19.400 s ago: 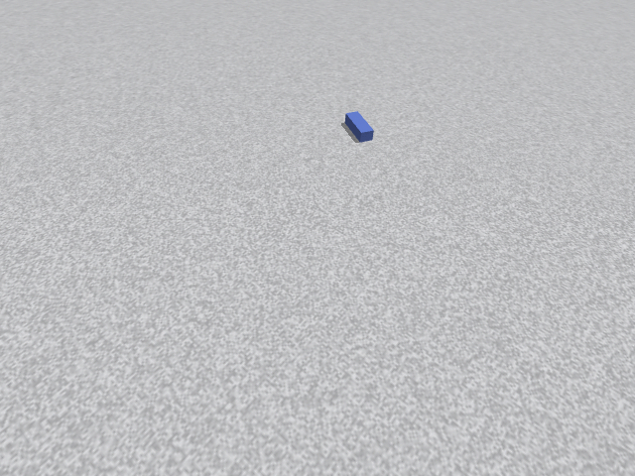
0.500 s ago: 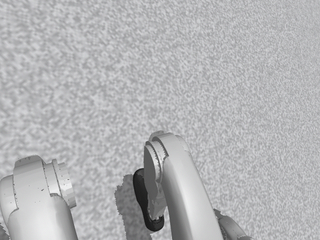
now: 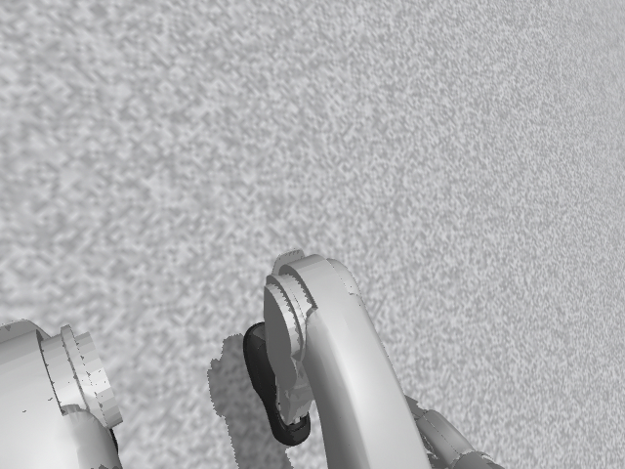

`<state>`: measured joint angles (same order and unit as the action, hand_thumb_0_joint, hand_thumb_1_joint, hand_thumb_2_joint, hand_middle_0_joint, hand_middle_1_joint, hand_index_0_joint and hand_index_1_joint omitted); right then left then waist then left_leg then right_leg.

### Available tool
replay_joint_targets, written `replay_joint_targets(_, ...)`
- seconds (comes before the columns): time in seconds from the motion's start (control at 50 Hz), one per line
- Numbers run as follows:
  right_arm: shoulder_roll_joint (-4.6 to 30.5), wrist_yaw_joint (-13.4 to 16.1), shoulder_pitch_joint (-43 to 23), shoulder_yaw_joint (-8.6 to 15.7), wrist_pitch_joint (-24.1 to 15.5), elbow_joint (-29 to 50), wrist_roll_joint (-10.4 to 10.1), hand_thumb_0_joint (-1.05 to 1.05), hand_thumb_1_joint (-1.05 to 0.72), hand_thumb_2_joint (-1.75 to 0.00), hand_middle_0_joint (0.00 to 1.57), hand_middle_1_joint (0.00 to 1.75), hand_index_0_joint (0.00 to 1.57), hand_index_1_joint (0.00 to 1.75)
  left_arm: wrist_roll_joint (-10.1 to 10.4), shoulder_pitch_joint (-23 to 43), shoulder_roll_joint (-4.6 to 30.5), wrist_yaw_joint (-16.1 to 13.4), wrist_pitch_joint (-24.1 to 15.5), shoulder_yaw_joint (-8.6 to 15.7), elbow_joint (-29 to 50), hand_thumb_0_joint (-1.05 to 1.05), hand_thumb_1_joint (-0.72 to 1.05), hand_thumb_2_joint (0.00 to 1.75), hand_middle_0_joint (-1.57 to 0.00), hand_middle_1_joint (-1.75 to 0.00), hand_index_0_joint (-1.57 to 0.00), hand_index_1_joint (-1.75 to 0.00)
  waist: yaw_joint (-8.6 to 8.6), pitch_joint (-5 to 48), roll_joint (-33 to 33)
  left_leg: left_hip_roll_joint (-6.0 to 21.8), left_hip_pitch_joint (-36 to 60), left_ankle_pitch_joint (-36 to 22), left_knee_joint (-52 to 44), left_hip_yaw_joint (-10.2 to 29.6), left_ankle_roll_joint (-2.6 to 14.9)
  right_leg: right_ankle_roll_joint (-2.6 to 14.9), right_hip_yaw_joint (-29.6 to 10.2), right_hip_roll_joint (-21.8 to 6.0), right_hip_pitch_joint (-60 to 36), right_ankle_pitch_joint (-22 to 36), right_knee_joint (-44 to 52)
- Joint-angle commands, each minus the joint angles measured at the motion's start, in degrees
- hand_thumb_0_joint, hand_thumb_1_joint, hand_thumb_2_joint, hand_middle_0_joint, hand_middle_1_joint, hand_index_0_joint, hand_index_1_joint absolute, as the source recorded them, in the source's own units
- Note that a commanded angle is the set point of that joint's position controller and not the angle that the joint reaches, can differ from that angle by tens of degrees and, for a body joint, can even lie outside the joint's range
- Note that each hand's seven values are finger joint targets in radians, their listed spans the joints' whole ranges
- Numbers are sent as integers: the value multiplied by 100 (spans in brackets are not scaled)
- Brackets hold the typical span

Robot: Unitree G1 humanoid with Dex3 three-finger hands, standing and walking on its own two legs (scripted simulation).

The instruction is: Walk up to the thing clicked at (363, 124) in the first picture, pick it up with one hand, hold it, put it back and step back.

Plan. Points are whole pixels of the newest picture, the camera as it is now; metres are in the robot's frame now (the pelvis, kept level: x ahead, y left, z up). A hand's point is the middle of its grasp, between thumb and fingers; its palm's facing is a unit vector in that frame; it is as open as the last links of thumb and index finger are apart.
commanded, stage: rest palm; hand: left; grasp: from above
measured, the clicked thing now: out of the picture +0.43 +0.42 -0.27
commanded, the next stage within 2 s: close in 1.02 s
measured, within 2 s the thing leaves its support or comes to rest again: neither
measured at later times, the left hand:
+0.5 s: hand out of the picture +0.41 +0.40 -0.24, palm faces -0.43 -0.19 -0.88, open 14.4 cm
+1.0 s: hand out of the picture +0.41 +0.40 -0.25, palm faces -0.44 -0.19 -0.88, open 14.1 cm
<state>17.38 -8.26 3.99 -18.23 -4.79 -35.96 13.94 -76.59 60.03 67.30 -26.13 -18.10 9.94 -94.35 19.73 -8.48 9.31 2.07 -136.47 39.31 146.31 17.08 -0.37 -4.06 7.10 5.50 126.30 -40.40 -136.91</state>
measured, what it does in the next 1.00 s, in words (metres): stands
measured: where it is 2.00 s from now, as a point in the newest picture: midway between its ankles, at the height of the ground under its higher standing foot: (200, 443)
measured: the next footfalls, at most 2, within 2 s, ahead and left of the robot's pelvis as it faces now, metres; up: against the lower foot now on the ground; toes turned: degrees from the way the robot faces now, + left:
none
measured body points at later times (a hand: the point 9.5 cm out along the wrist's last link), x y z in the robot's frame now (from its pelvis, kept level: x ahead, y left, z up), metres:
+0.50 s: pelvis +0.00 +0.00 +0.00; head +0.26 +0.17 +0.33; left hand +0.43 +0.41 -0.19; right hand +0.11 -0.25 -0.06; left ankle +0.06 +0.13 -0.27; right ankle +0.11 -0.14 -0.27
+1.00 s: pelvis +0.00 +0.00 -0.01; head +0.26 +0.17 +0.32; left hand +0.43 +0.41 -0.20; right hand +0.10 -0.24 -0.06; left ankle +0.06 +0.13 -0.27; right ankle +0.11 -0.13 -0.27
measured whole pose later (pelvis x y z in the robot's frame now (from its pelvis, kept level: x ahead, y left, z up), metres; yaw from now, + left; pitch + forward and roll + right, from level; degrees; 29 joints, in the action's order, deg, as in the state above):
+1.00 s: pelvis +0.00 +0.00 -0.01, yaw -2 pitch +25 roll -17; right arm 18.2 -9.8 1.5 -21.2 -7.3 -36.0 16.2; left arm -75.3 57.1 68.3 -29.3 -19.3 9.7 -95.7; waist 19.0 -10.3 10.9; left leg 2.5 -135.6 40.6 148.6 18.8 0.0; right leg -4.4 8.6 5.6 124.8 -40.4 -137.5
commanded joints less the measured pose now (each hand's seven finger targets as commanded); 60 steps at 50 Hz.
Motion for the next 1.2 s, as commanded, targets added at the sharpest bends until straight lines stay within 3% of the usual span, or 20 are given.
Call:
replay_joint_targets(0.0,1944,83,911,605,-1,-23,49,0,-90,-90,20,30,20,30,155,1104,1810,-136,-29,207,861,0,-60,104,-6,-99,-4,-101,23,3762,-3468,194,3548,-1593,-1474,-717,52,460,800,80,-1626,1747,1070)
replay_joint_targets(0.08,1981,63,832,584,-3,28,41,0,-90,-90,20,30,20,30,241,1015,1763,-57,-132,159,902,0,-61,105,-6,-99,-4,-101,101,3618,-3439,222,3537,-1578,-1421,-683,61,457,820,91,-1584,1714,1089)
replay_joint_targets(0.1,1892,67,799,496,24,-11,53,0,-90,-90,20,30,20,30,273,956,1820,-69,-177,258,888,0,-60,105,-6,-98,-4,-100,53,3709,-3330,234,3521,-1592,-1427,-653,59,456,859,100,-1664,1722,1091)
replay_joint_targets(0.16,1964,69,770,554,53,26,82,0,-90,-90,20,30,20,30,240,884,1706,-72,-275,126,884,0,-61,105,-6,-98,-4,-101,58,3580,-3338,227,3455,-1443,-1436,-689,76,455,835,103,-1674,1630,1131)
replay_joint_targets(0.22,1968,70,677,499,81,5,104,0,-90,-90,20,30,20,30,306,913,1683,-136,-401,155,848,0,-61,106,-6,-98,-4,-101,92,3505,-3277,252,3429,-1387,-1438,-611,60,452,936,119,-1593,1579,1106)
replay_joint_targets(0.3,1935,52,675,455,93,-11,135,0,-90,-90,20,30,20,30,115,844,1669,-253,-447,93,834,0,-60,105,-6,-98,-4,-101,85,3552,-3368,262,3683,-1616,-1419,-604,44,449,937,121,-1585,1717,1041)
replay_joint_targets(0.36,1986,44,621,485,62,-52,127,0,-90,-90,20,30,20,30,183,978,1640,-398,-489,107,863,0,-60,105,-6,-98,-4,-101,102,3387,-3305,257,3482,-1426,-1437,-606,40,451,963,123,-1524,1627,1041)
replay_joint_targets(0.44,2003,34,535,472,12,-44,162,0,-90,-90,20,30,20,30,27,960,1623,-545,-448,-1,701,0,-57,103,-6,-99,-4,-101,116,3284,-3374,258,3418,-1214,-1462,-610,14,472,973,128,-1377,1486,984)
replay_joint_targets(0.5,2000,29,478,477,-27,-70,166,0,-90,-90,20,30,20,30,26,968,1657,-644,-372,54,611,0,-57,103,-6,-99,-5,-101,56,3330,-3369,268,3425,-1175,-1457,-590,-5,476,980,132,-1336,1452,973)
replay_joint_targets(0.56,2030,22,504,465,-82,-101,193,0,-90,-90,20,30,20,30,38,1085,1591,-727,-296,-21,565,0,-57,103,-6,-100,-5,-102,100,3350,-3270,265,3294,-1120,-1423,-597,8,461,965,134,-1446,1498,1005)
replay_joint_targets(0.7,2057,-5,486,415,-218,-32,184,0,-90,-90,20,30,20,30,70,991,1643,-662,-110,-100,340,0,-55,101,-6,-103,-6,-103,153,3187,-3280,255,3210,-1032,-1412,-563,13,453,943,129,-1387,1434,956)
replay_joint_targets(0.72,2084,-5,455,413,-234,-38,182,0,-90,-90,20,30,20,30,189,1092,1713,-676,-135,21,480,0,-55,102,-7,-101,-6,-102,127,3252,-3230,265,3175,-1031,-1438,-530,-2,443,984,123,-1414,1450,939)
replay_joint_targets(0.74,2034,-10,437,361,-245,-27,184,0,-90,-90,20,30,20,30,137,977,1740,-659,-116,8,303,0,-55,101,-7,-102,-6,-103,107,3218,-3208,264,3124,-959,-1397,-541,13,448,961,122,-1400,1391,947)
replay_joint_targets(0.78,2132,-21,481,423,-259,-9,186,0,-90,-90,20,30,20,30,233,1019,1643,-614,-149,-23,468,0,-54,101,-7,-103,-6,-103,156,3187,-3192,262,3165,-959,-1452,-504,-1,431,993,117,-1391,1403,934)
replay_joint_targets(0.82,2030,-24,427,349,-259,-19,206,0,-90,-90,20,30,20,30,182,866,1711,-594,-144,37,321,0,-54,101,-7,-103,-6,-104,85,3284,-3341,283,3311,-1059,-1484,-461,-33,452,1010,135,-1406,1431,900)
replay_joint_targets(0.92,2045,-86,543,374,-266,-57,224,0,-90,-90,20,30,20,30,217,802,1592,-529,-147,20,573,0,-53,99,-6,-102,-6,-103,157,3386,-3413,283,3483,-1533,-1359,-508,-17,407,1014,138,-1542,1753,891)
replay_joint_targets(1.02,2019,-106,536,330,-259,-75,239,0,-90,-90,20,30,20,30,214,702,1669,-531,-166,93,541,0,-53,104,-7,-104,-6,-105,121,3335,-3404,277,3362,-1450,-1360,-545,-3,421,1007,150,-1611,1696,940)
replay_joint_targets(1.08,2016,-132,511,351,-272,-35,234,0,-90,-90,20,30,20,30,227,691,1632,-529,-184,74,620,0,-53,101,-7,-103,-6,-103,113,3324,-3454,284,3419,-1517,-1338,-545,-8,427,1000,136,-1545,1721,891)
replay_joint_targets(1.1,1991,-122,495,331,-260,-59,249,0,-90,-90,20,30,20,30,274,708,1682,-568,-200,180,608,0,-52,101,-7,-104,-6,-104,81,3349,-3361,285,3308,-1399,-1378,-534,-6,428,1024,151,-1591,1661,936)
replay_joint_targets(1.18,2072,-113,476,386,-240,-49,250,0,-89,-90,20,30,20,30,209,890,1750,-560,-235,140,718,0,-46,94,-7,-106,-9,-104,105,3342,-3511,290,3361,-1283,-1418,-510,-31,451,1029,118,-1459,1573,875)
